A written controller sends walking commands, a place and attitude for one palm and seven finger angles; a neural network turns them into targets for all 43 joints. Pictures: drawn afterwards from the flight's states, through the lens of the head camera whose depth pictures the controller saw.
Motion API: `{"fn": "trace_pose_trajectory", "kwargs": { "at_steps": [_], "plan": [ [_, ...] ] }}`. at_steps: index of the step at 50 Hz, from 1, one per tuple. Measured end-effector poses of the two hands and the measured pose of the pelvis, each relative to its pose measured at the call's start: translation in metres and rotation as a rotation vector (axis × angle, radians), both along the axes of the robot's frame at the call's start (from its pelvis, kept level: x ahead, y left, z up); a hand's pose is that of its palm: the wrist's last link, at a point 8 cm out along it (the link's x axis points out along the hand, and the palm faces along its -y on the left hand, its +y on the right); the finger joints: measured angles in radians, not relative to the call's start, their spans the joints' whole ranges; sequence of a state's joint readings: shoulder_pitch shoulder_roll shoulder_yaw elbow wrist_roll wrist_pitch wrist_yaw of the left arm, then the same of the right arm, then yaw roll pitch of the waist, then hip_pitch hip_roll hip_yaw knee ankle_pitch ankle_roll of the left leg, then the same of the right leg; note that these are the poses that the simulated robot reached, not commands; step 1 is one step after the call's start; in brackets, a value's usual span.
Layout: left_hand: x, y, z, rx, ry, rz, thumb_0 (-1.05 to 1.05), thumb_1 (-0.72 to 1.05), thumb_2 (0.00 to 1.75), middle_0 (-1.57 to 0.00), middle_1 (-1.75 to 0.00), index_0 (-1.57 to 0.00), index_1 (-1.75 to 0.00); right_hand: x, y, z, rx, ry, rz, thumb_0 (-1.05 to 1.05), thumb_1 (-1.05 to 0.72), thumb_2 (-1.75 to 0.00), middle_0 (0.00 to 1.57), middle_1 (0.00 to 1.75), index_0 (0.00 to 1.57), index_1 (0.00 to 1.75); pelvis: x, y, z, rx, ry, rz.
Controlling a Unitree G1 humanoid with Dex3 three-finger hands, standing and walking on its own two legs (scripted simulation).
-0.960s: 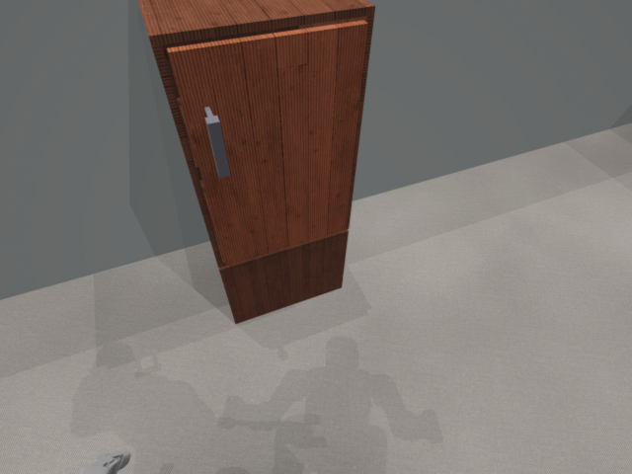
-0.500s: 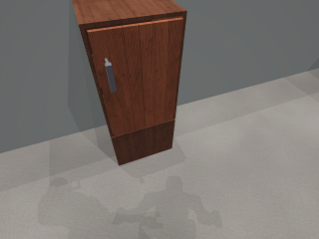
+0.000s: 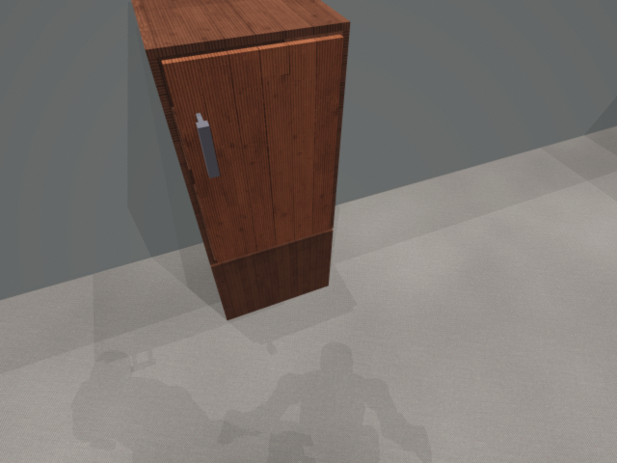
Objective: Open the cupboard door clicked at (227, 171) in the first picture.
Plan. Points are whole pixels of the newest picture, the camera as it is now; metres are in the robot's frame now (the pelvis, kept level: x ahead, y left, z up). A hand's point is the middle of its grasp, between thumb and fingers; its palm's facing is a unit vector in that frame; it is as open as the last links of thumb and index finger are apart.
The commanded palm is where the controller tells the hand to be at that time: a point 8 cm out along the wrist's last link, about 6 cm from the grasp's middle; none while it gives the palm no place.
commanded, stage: look at it before walking up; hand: left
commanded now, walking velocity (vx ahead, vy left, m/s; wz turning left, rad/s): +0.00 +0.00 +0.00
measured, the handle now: (206, 145) +0.71 +0.26 +0.01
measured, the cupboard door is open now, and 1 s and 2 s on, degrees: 0 0 0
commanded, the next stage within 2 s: turn to face it in 0.48 s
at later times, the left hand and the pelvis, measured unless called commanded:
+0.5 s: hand out of the picture +0.07 +0.24 -0.16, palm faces -0.03 -0.95 -0.32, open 7.4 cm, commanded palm none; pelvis +0.00 +0.00 +0.00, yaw +0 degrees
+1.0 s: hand out of the picture +0.03 +0.25 -0.20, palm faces +0.19 -0.96 -0.22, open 7.4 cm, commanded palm none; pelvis -0.01 +0.04 -0.03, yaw +12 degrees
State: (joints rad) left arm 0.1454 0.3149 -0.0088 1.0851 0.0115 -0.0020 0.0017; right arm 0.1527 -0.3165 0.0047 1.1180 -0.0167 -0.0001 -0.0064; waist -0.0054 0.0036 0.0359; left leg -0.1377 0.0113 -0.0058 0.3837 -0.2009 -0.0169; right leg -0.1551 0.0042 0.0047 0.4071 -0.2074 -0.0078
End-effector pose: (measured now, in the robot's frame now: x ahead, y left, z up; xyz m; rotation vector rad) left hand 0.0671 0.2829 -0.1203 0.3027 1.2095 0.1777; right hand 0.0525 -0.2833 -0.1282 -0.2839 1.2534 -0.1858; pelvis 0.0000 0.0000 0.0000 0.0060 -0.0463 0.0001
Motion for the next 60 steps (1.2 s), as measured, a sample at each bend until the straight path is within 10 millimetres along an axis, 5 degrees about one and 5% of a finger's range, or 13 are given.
{"fn": "trace_pose_trajectory", "kwargs": {
  "at_steps": [38, 45, 51, 60],
  "plan": [
    [0.002, 0.001, -0.005, 0.000, -0.005, 0.052, 0.00, 0.91, 0.89, -0.20, -0.30, -0.20, -0.30, 0.024, 0.011, -0.003, 0.007, -0.002, 0.040, 0.00, -0.91, -0.90, 0.20, 0.30, 0.20, 0.30, 0.004, 0.003, -0.004, -0.003, 0.021, 0.041],
    [-0.027, -0.001, -0.024, -0.055, -0.022, 0.137, 0.00, 0.90, 0.89, -0.20, -0.30, -0.20, -0.30, 0.023, 0.042, -0.013, 0.027, 0.054, 0.090, 0.01, -0.91, -0.90, 0.20, 0.30, 0.20, 0.30, -0.005, 0.016, -0.013, -0.024, 0.015, 0.138],
    [-0.065, 0.020, -0.054, -0.111, 0.005, 0.238, 0.00, 0.90, 0.89, -0.20, -0.30, -0.21, -0.30, 0.027, 0.080, -0.015, 0.015, 0.037, 0.159, 0.01, -0.91, -0.90, 0.20, 0.30, 0.20, 0.30, -0.013, 0.043, -0.027, -0.024, 0.015, 0.219],
    [-0.102, 0.039, -0.034, -0.129, 0.052, 0.325, 0.00, 0.91, 0.89, -0.20, -0.30, -0.20, -0.30, 0.016, 0.119, 0.005, 0.023, 0.040, 0.196, 0.00, -0.91, -0.90, 0.21, 0.30, 0.20, 0.30, -0.022, 0.064, -0.003, -0.052, 0.032, 0.259]
  ]
}}
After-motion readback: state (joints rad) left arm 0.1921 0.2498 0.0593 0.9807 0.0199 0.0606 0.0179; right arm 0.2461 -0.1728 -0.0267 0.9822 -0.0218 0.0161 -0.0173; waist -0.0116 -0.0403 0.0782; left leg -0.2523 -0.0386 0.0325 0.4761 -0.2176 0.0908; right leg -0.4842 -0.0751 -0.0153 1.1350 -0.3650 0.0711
